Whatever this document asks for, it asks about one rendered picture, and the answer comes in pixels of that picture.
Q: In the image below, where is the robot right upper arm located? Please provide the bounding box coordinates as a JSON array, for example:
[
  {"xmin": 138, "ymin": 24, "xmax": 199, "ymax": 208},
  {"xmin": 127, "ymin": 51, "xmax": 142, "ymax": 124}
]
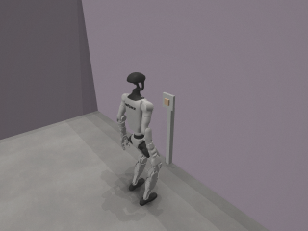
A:
[{"xmin": 141, "ymin": 100, "xmax": 154, "ymax": 135}]

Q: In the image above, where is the right robot forearm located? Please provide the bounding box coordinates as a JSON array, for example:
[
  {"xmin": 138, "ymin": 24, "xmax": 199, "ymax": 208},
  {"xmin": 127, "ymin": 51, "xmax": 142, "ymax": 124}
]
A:
[{"xmin": 143, "ymin": 128, "xmax": 157, "ymax": 158}]

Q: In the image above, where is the robot left hand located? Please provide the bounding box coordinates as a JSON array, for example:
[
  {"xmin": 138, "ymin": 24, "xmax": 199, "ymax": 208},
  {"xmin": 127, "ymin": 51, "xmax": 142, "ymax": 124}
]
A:
[{"xmin": 119, "ymin": 136, "xmax": 130, "ymax": 150}]

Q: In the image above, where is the panel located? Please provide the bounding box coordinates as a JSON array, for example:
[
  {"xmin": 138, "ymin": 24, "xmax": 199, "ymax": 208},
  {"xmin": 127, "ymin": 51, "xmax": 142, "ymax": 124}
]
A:
[{"xmin": 162, "ymin": 92, "xmax": 175, "ymax": 164}]

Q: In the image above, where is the left robot forearm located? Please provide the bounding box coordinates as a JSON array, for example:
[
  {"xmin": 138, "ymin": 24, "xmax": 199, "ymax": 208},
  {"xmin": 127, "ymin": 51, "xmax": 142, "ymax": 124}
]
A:
[{"xmin": 116, "ymin": 119, "xmax": 127, "ymax": 138}]

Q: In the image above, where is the button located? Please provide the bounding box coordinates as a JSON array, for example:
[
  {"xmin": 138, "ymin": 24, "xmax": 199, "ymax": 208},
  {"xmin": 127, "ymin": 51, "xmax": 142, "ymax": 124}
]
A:
[{"xmin": 164, "ymin": 98, "xmax": 170, "ymax": 106}]

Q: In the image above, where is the robot right hand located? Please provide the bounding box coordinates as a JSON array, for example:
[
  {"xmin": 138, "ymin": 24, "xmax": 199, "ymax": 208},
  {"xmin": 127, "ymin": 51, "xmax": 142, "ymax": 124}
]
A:
[{"xmin": 150, "ymin": 155, "xmax": 162, "ymax": 173}]

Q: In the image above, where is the robot left foot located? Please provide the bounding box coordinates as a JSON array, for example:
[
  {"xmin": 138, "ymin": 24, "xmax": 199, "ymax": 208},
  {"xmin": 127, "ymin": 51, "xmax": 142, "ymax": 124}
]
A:
[{"xmin": 129, "ymin": 178, "xmax": 145, "ymax": 191}]

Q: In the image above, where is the robot right thigh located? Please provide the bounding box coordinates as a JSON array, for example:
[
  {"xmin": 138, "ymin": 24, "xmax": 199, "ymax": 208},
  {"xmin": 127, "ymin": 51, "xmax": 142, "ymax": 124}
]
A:
[{"xmin": 141, "ymin": 142, "xmax": 161, "ymax": 178}]

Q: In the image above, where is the robot left upper arm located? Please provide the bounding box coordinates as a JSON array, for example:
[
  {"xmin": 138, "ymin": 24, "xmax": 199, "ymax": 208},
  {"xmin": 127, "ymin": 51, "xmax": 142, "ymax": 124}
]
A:
[{"xmin": 117, "ymin": 93, "xmax": 130, "ymax": 122}]

